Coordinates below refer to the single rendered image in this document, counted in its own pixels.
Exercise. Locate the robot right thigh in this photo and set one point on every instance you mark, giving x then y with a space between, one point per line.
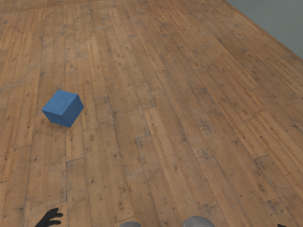
197 221

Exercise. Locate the left robot hand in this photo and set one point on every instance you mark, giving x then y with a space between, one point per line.
45 221

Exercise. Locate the carton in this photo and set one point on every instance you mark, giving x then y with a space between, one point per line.
63 108

